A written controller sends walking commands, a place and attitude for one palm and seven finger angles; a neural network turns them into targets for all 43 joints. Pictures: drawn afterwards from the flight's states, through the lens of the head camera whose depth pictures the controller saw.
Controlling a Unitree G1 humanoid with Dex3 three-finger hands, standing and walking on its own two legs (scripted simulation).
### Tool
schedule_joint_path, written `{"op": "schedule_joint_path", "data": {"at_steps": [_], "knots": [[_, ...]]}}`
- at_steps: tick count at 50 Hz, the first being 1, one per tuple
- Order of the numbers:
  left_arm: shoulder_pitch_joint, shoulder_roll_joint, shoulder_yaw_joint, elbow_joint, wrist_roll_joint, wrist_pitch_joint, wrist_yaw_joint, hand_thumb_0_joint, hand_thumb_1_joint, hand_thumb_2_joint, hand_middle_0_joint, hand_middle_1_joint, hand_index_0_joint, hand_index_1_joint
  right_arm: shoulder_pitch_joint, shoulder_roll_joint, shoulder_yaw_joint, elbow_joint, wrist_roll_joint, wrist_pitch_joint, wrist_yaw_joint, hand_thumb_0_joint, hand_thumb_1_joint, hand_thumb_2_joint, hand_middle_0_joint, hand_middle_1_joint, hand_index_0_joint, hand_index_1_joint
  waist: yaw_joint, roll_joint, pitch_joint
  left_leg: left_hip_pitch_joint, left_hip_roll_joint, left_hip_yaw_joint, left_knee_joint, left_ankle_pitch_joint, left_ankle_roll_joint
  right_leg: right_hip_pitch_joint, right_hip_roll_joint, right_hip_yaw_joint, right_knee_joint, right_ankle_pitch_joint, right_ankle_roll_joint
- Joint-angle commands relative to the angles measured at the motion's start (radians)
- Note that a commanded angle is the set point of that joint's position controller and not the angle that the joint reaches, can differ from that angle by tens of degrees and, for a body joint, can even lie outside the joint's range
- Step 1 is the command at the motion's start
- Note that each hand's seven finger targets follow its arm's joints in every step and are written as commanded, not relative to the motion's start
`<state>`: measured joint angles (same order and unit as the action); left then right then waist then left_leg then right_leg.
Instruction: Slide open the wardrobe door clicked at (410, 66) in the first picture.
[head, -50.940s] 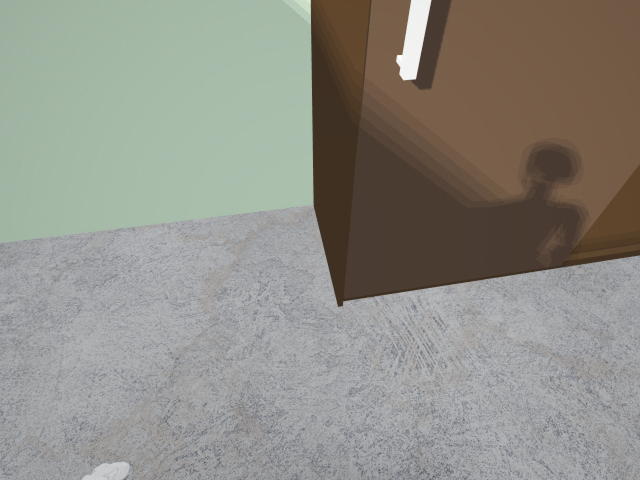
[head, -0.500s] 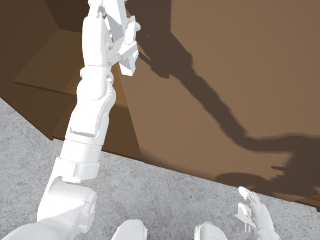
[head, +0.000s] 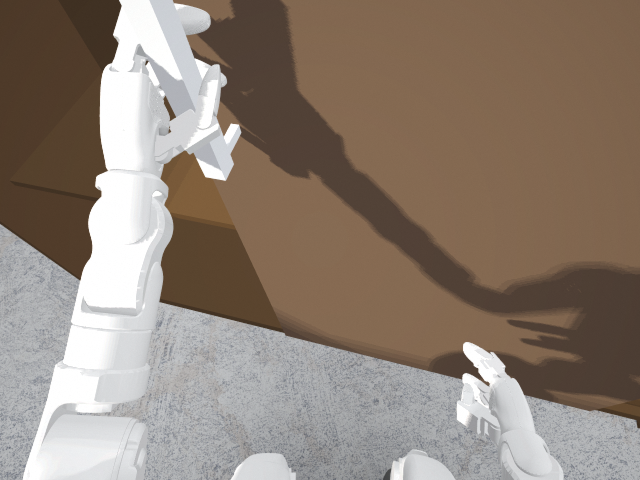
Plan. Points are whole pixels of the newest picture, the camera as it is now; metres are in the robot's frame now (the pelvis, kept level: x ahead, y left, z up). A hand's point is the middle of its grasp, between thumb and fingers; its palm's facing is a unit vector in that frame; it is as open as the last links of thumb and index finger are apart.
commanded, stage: stop walking and hold the door there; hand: left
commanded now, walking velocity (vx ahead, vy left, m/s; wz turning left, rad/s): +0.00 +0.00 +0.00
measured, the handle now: (195, 72) +0.42 +0.19 +0.24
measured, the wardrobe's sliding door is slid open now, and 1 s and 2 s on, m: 0.70 0.70 0.70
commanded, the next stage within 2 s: none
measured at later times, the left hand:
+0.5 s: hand (209, 113) +0.38 +0.17 +0.23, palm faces +0.22 -0.97 -0.13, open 6.4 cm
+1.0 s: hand (208, 113) +0.38 +0.17 +0.23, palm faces +0.18 -0.98 -0.10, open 6.3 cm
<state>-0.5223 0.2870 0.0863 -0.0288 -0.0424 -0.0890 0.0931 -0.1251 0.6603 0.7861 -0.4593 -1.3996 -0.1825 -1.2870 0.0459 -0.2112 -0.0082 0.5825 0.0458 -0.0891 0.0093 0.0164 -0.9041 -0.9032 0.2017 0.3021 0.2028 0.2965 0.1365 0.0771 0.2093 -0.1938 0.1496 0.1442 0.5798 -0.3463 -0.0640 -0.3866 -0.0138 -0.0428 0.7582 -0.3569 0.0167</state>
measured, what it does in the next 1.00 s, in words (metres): steps on the spot: left foot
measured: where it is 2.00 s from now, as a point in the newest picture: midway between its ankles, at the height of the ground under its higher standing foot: outside the picture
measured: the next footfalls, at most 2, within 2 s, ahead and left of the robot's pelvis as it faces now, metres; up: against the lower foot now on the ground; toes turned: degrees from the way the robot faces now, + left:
left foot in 0.26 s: +0.07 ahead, +0.13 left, +0.00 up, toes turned -8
right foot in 1.60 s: -0.06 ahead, -0.04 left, +0.00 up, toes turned -14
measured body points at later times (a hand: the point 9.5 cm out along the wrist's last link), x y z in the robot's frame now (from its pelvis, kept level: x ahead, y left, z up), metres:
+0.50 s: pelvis -0.02 +0.01 +0.00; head -0.01 -0.01 +0.45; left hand +0.36 +0.22 +0.24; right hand +0.11 -0.26 -0.10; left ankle +0.03 +0.14 -0.73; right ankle +0.04 -0.10 -0.73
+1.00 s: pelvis -0.02 +0.03 +0.00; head -0.02 +0.01 +0.45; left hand +0.36 +0.22 +0.24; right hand +0.12 -0.22 -0.11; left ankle +0.03 +0.14 -0.73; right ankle +0.04 -0.10 -0.73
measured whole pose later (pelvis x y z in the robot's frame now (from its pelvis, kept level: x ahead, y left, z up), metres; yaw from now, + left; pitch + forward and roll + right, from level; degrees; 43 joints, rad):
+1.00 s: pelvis -0.02 +0.03 +0.00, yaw -8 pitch -2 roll +1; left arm -0.46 0.27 0.19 0.20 -0.07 -0.08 0.15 -0.05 0.72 0.77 -0.46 -1.40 -0.23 -1.35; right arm 0.17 -0.22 0.02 0.67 0.03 -0.03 -0.09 0.02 -0.90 -0.90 0.21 0.30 0.21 0.30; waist 0.03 0.03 0.05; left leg -0.26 0.06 0.18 0.56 -0.25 0.01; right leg -0.34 -0.01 0.05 0.55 -0.17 0.02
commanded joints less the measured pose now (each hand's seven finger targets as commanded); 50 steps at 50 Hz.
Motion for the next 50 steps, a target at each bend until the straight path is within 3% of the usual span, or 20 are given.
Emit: {"op": "schedule_joint_path", "data": {"at_steps": [1, 2, 3, 4, 5, 8, 10, 11, 13, 14, 15, 16, 18, 20, 24, 28, 34, 38, 47, 50], "knots": [[-0.354, 0.138, 0.054, -0.227, 0.005, -0.101, -0.027, 0.000, 0.900, 0.900, -0.450, -1.400, -0.450, -1.400, -0.016, -0.114, -0.028, -0.128, 0.014, -0.002, -0.012, 0.000, -0.900, -0.900, 0.200, 0.300, 0.200, 0.300, -0.143, 0.091, -0.557, 0.277, 0.129, 0.043, 0.191, 0.886, 0.074, 0.221, 0.008, -0.063, -0.256, 0.480, -0.007], [-0.328, 0.186, 0.094, -0.220, 0.010, -0.103, -0.019, 0.000, 0.900, 0.900, -0.450, -1.400, -0.450, -1.400, -0.019, -0.097, -0.028, -0.139, 0.013, 0.006, -0.021, 0.000, -0.900, -0.900, 0.200, 0.300, 0.200, 0.300, -0.143, -0.131, -0.573, 0.071, 0.036, 0.069, 0.382, 0.558, 0.039, 0.374, -0.141, 0.094, -0.241, 0.984, -0.064], [-0.222, 0.212, 0.147, -0.145, -0.004, -0.089, -0.013, 0.000, 0.900, 0.900, -0.450, -1.400, -0.450, -1.400, -0.010, -0.087, -0.034, -0.145, 0.002, 0.004, -0.037, 0.000, -0.900, -0.900, 0.200, 0.300, 0.200, 0.300, -0.121, -0.321, -0.549, -0.159, -0.115, 0.012, 0.520, -0.136, 0.007, 0.472, -0.303, 0.312, -0.225, 1.395, -0.182], [-0.184, 0.215, 0.163, -0.145, -0.028, -0.067, -0.007, 0.000, 0.900, 0.900, -0.450, -1.400, -0.450, -1.400, -0.019, -0.081, -0.034, -0.148, 0.001, -0.001, -0.051, 0.000, -0.900, -0.900, 0.200, 0.300, 0.200, 0.300, -0.090, -0.416, -0.491, -0.242, -0.111, -0.107, 0.561, -0.313, 0.011, 0.425, -0.355, 0.369, -0.233, 1.371, -0.202], [-0.209, 0.167, 0.113, -0.215, -0.022, -0.060, -0.009, 0.000, 0.900, 0.900, -0.450, -1.400, -0.450, -1.400, -0.013, -0.071, -0.013, -0.143, -0.007, -0.003, -0.053, 0.000, -0.900, -0.900, 0.200, 0.300, 0.200, 0.300, -0.101, -0.376, -0.480, -0.233, -0.084, -0.171, 0.490, -0.319, 0.020, 0.374, -0.358, 0.367, -0.233, 1.204, -0.199], [-0.175, 0.238, 0.203, -0.252, -0.005, -0.076, 0.029, 0.000, 0.900, 0.900, -0.450, -1.400, -0.450, -1.400, -0.033, -0.068, 0.015, -0.111, -0.031, 0.014, -0.079, 0.000, -0.900, -0.900, 0.200, 0.300, 0.200, 0.300, -0.123, -0.237, -0.561, -0.119, -0.126, -0.085, 0.141, -0.167, 0.022, 0.364, -0.272, 0.248, -0.225, 1.011, -0.161], [-0.207, 0.199, 0.167, -0.314, -0.001, -0.106, 0.033, 0.000, 0.900, 0.900, -0.450, -1.400, -0.450, -1.400, -0.028, -0.061, 0.019, -0.112, -0.035, 0.028, -0.081, 0.000, -0.900, -0.900, 0.200, 0.300, 0.200, 0.300, -0.135, -0.199, -0.617, 0.036, -0.144, -0.029, -0.088, 0.116, 0.023, 0.326, -0.202, 0.164, -0.194, 0.797, -0.104], [-0.205, 0.195, 0.160, -0.315, -0.004, -0.116, 0.035, 0.000, 0.900, 0.900, -0.450, -1.400, -0.450, -1.400, -0.028, -0.071, 0.006, -0.115, -0.035, 0.030, -0.084, 0.000, -0.900, -0.900, 0.200, 0.300, 0.200, 0.300, -0.132, -0.161, -0.608, 0.126, -0.109, -0.022, -0.151, 0.240, 0.033, 0.264, -0.166, 0.151, -0.181, 0.689, -0.070], [-0.195, 0.197, 0.148, -0.291, -0.014, -0.119, 0.032, 0.000, 0.900, 0.900, -0.450, -1.400, -0.450, -1.400, -0.042, -0.128, -0.019, -0.134, -0.016, 0.032, -0.077, 0.000, -0.900, -0.900, 0.200, 0.300, 0.200, 0.300, -0.108, -0.008, -0.563, 0.184, 0.106, -0.182, -0.141, 0.507, 0.115, 0.134, -0.073, 0.104, -0.192, 0.376, -0.007], [-0.190, 0.128, 0.086, -0.238, -0.019, -0.114, 0.016, 0.000, 0.900, 0.900, -0.450, -1.400, -0.450, -1.400, -0.028, -0.128, -0.016, -0.137, -0.003, 0.028, -0.065, 0.000, -0.900, -0.900, 0.200, 0.300, 0.200, 0.300, -0.105, -0.016, -0.547, 0.127, 0.115, -0.171, -0.138, 0.462, 0.122, 0.163, -0.042, 0.108, -0.209, 0.224, -0.004], [-0.178, 0.086, 0.042, -0.226, -0.009, -0.104, 0.009, 0.000, 0.900, 0.900, -0.450, -1.400, -0.450, -1.400, -0.045, -0.116, -0.009, -0.145, -0.012, 0.026, -0.067, 0.000, -0.900, -0.900, 0.200, 0.300, 0.200, 0.300, -0.119, 0.072, -0.494, 0.068, 0.112, -0.150, -0.156, 0.404, 0.124, 0.153, -0.030, 0.075, -0.186, 0.247, 0.001], [-0.188, 0.155, 0.107, -0.205, -0.002, -0.100, 0.017, 0.000, 0.900, 0.900, -0.450, -1.400, -0.450, -1.400, -0.035, -0.129, -0.010, -0.133, -0.017, 0.028, -0.074, 0.000, -0.900, -0.900, 0.200, 0.300, 0.200, 0.300, -0.119, 0.121, -0.453, -0.008, 0.116, -0.141, -0.173, 0.360, 0.122, 0.169, -0.029, 0.054, -0.148, 0.247, 0.003], [-0.208, 0.218, 0.158, -0.210, 0.001, -0.103, 0.028, 0.000, 0.900, 0.900, -0.450, -1.400, -0.450, -1.400, -0.016, -0.136, -0.017, -0.123, -0.019, 0.032, -0.084, 0.000, -0.900, -0.900, 0.200, 0.300, 0.200, 0.300, -0.116, 0.074, -0.458, -0.029, 0.092, -0.112, -0.155, 0.317, 0.108, 0.205, -0.042, 0.058, -0.159, 0.310, 0.000], [-0.211, 0.209, 0.154, -0.175, -0.004, -0.103, 0.028, 0.000, 0.900, 0.900, -0.450, -1.400, -0.450, -1.400, 0.000, -0.128, -0.018, -0.119, -0.019, 0.031, -0.086, 0.000, -0.900, -0.900, 0.200, 0.300, 0.200, 0.300, -0.122, -0.001, -0.487, -0.012, 0.038, -0.068, -0.098, 0.241, 0.077, 0.206, -0.070, 0.118, -0.217, 0.411, -0.013], [-0.211, 0.225, 0.157, -0.118, -0.009, -0.095, 0.033, 0.000, 0.900, 0.900, -0.450, -1.400, -0.450, -1.400, 0.032, -0.130, -0.020, -0.093, -0.024, 0.028, -0.093, 0.000, -0.900, -0.900, 0.200, 0.300, 0.200, 0.300, -0.133, -0.089, -0.485, 0.034, -0.038, -0.058, -0.074, 0.082, 0.063, 0.135, -0.126, 0.226, -0.335, 0.306, -0.043], [-0.231, 0.227, 0.157, -0.086, -0.008, -0.105, 0.034, 0.000, 0.900, 0.900, -0.450, -1.400, -0.450, -1.400, 0.020, -0.140, -0.022, -0.082, -0.025, 0.024, -0.100, 0.000, -0.900, -0.900, 0.200, 0.300, 0.200, 0.300, -0.126, -0.063, -0.462, 0.054, -0.003, -0.084, -0.154, 0.071, 0.085, 0.103, -0.076, 0.176, -0.338, 0.167, -0.024], [-0.298, 0.182, 0.116, -0.091, -0.004, -0.116, 0.029, 0.000, 0.900, 0.900, -0.450, -1.400, -0.450, -1.400, 0.024, -0.140, -0.019, -0.079, -0.021, 0.015, -0.104, 0.000, -0.900, -0.900, 0.200, 0.300, 0.200, 0.300, -0.122, 0.004, -0.473, 0.029, 0.056, -0.099, -0.198, 0.121, 0.098, 0.138, -0.036, 0.093, -0.234, 0.248, -0.006], [-0.324, 0.120, 0.047, -0.082, -0.010, -0.110, 0.018, 0.000, 0.900, 0.900, -0.450, -1.400, -0.450, -1.400, 0.024, -0.130, -0.019, -0.071, -0.018, 0.012, -0.106, 0.000, -0.900, -0.900, 0.200, 0.300, 0.200, 0.300, -0.128, -0.006, -0.473, 0.050, 0.051, -0.072, -0.179, 0.137, 0.092, 0.129, -0.038, 0.091, -0.226, 0.284, -0.004], [-0.348, 0.112, 0.043, -0.062, -0.009, -0.105, 0.015, 0.000, 0.900, 0.900, -0.450, -1.400, -0.450, -1.400, 0.024, -0.122, -0.016, -0.063, -0.023, 0.014, -0.105, 0.000, -0.900, -0.900, 0.200, 0.300, 0.200, 0.300, -0.128, -0.078, -0.480, 0.065, 0.018, -0.066, -0.139, 0.116, 0.079, 0.105, -0.064, 0.141, -0.274, 0.291, -0.013], [-0.355, 0.094, 0.023, -0.087, -0.009, -0.107, 0.014, 0.000, 0.900, 0.900, -0.450, -1.400, -0.450, -1.400, 0.011, -0.121, -0.015, -0.069, -0.022, 0.013, -0.106, 0.000, -0.900, -0.900, 0.200, 0.300, 0.200, 0.300, -0.129, -0.037, -0.493, 0.083, 0.033, -0.072, -0.152, 0.173, 0.081, 0.114, -0.055, 0.117, -0.249, 0.322, -0.009]]}}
